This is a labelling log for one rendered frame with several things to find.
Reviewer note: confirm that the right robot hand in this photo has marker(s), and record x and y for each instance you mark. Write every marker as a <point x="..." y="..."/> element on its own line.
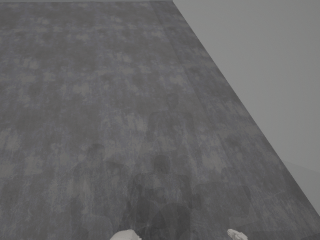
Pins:
<point x="235" y="235"/>

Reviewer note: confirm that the left robot thigh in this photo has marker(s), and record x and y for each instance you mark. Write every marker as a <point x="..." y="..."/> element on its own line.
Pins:
<point x="126" y="235"/>

